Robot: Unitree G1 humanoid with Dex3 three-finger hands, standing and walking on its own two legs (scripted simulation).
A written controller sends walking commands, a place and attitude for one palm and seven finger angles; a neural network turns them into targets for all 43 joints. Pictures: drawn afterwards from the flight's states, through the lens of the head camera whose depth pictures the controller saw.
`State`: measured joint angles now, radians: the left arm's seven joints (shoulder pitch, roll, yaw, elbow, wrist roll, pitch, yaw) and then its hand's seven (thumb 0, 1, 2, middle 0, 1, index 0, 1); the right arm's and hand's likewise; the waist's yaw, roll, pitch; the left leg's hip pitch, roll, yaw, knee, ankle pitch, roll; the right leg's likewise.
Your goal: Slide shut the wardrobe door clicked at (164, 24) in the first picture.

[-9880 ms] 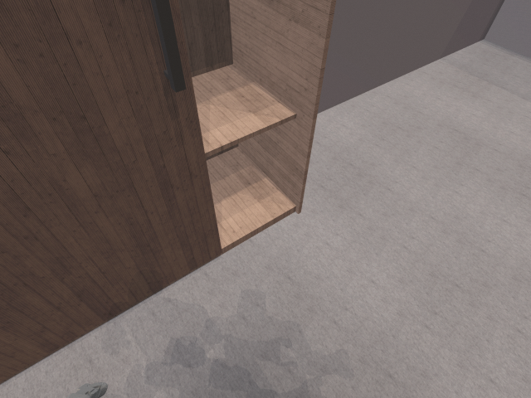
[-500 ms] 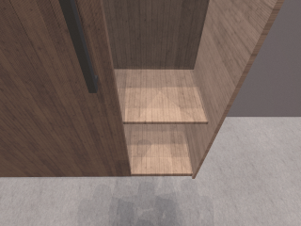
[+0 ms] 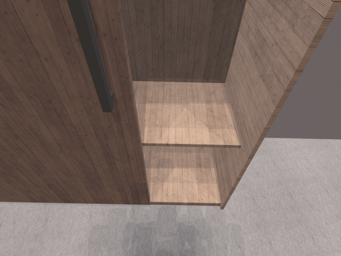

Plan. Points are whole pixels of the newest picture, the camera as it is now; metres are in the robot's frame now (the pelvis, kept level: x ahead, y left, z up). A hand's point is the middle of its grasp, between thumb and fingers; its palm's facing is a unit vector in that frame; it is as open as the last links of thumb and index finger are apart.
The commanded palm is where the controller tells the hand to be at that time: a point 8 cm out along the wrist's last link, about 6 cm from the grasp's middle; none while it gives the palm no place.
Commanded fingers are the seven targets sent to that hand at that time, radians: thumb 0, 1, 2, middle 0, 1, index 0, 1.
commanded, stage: look again from close up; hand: left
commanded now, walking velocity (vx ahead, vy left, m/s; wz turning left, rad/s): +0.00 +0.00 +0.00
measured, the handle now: (96, 51) +0.47 +0.20 +0.25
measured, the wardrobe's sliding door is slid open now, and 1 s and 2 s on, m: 0.42 0.42 0.42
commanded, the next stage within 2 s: raise the hand with hooked fingers in 0.88 s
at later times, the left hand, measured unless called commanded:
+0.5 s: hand out of the picture +0.02 +0.23 -0.18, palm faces -0.02 -0.97 -0.23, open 7.3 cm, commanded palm none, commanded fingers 0.00 0.90 0.90 -0.20 -0.30 -0.20 -0.30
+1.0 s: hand out of the picture -0.04 +0.21 -0.18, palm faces -0.03 -0.98 -0.20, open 7.4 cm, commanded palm +0.08 +0.26 -0.07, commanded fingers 0.00 0.85 0.88 -0.20 -0.33 -0.20 -0.33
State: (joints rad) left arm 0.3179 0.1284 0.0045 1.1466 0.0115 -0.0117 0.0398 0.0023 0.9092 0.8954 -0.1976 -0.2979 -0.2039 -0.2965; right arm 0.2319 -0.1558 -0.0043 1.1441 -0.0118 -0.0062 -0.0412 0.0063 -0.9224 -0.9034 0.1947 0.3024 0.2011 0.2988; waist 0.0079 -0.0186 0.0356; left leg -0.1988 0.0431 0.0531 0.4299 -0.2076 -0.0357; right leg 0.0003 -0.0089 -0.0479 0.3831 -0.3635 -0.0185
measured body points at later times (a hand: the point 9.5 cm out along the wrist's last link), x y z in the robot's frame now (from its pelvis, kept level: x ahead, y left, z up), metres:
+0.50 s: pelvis -0.02 +0.04 -0.01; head -0.01 +0.05 +0.44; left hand +0.02 +0.28 -0.16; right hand +0.01 -0.19 -0.16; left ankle +0.01 +0.14 -0.74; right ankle -0.10 -0.10 -0.74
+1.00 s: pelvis -0.02 +0.04 +0.00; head +0.00 +0.04 +0.45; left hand -0.04 +0.26 -0.16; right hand +0.00 -0.20 -0.16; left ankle +0.01 +0.14 -0.74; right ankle -0.10 -0.10 -0.74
